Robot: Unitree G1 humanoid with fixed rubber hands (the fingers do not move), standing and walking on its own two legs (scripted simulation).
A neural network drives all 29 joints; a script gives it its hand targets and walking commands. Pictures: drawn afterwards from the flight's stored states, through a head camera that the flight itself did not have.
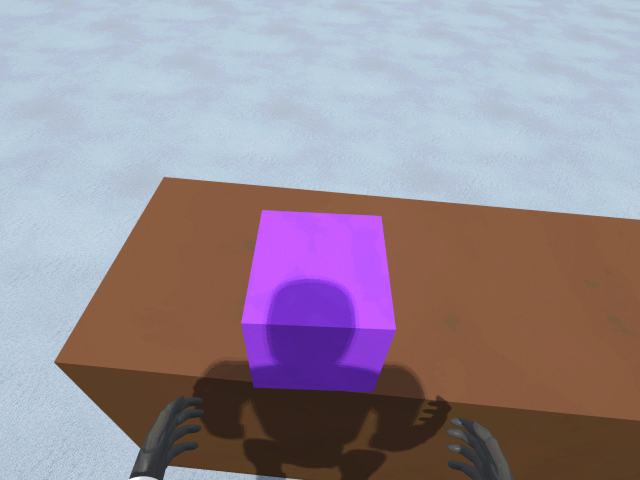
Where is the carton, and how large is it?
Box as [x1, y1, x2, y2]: [241, 210, 395, 391]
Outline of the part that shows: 262,210 241,321 253,386 372,391 395,330 381,217 369,215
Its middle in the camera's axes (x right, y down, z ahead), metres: -0.01 +0.09 +0.62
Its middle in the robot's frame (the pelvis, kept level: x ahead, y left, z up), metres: +0.41 +0.05 -0.04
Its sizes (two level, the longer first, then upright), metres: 0.209 0.193 0.195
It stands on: a pedestal, 0.64 m high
